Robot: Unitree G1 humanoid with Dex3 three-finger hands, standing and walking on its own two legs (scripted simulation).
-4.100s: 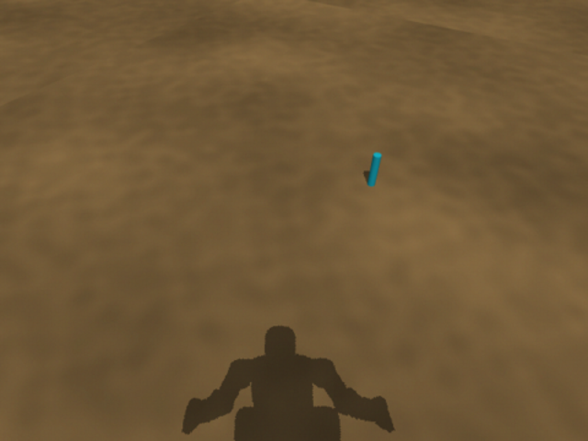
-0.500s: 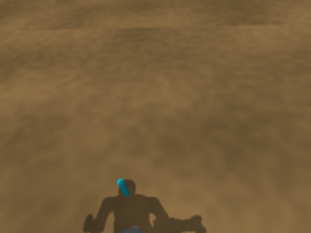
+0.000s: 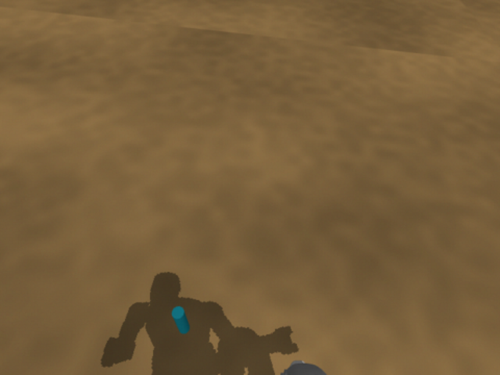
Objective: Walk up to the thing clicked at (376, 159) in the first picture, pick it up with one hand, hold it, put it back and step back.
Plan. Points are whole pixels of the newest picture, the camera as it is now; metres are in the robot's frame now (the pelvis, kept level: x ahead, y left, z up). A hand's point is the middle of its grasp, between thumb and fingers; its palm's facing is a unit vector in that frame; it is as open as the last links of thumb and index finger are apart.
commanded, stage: walk up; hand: left
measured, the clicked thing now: (181, 320) +0.40 +0.21 -0.67
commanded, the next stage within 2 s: stand in 2.00 s
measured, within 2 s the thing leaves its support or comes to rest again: neither
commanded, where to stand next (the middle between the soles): +0.12 -0.02 m, yaw +0 degrees
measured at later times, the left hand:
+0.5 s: hand out of the picture +0.11 +0.23 -0.14, palm faces -0.03 -0.95 -0.32, open 7.4 cm
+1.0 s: hand out of the picture +0.09 +0.24 -0.14, palm faces +0.01 -0.94 -0.33, open 7.4 cm
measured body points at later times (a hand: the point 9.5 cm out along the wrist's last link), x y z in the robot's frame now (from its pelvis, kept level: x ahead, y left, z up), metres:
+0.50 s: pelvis +0.00 -0.01 +0.01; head +0.01 -0.01 +0.46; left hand +0.11 +0.28 -0.12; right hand +0.05 -0.32 -0.12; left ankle +0.04 +0.10 -0.73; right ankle +0.06 -0.14 -0.73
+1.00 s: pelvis +0.03 -0.01 +0.02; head +0.04 -0.02 +0.47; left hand +0.09 +0.29 -0.12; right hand +0.13 -0.31 -0.12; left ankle +0.04 +0.10 -0.73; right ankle +0.06 -0.14 -0.73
